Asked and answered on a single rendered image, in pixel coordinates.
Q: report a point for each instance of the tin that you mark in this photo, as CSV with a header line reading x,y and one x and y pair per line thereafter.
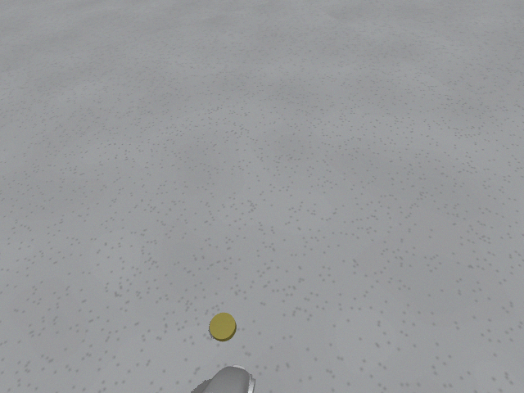
x,y
223,326

